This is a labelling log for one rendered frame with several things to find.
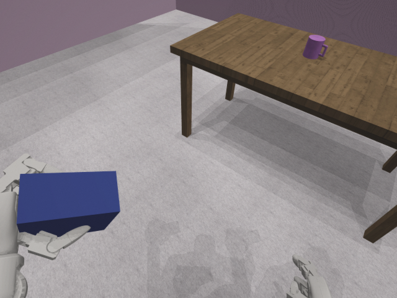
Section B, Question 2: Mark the table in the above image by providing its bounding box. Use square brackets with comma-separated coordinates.
[170, 13, 397, 243]

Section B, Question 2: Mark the left robot hand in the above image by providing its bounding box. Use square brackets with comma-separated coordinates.
[0, 153, 91, 260]

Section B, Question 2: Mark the sponge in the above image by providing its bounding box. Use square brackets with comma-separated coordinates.
[17, 171, 120, 237]

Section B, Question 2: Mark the right robot hand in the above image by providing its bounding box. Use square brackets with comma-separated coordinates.
[287, 255, 332, 298]

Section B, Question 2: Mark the left robot forearm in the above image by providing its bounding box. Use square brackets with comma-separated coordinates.
[0, 253, 28, 298]

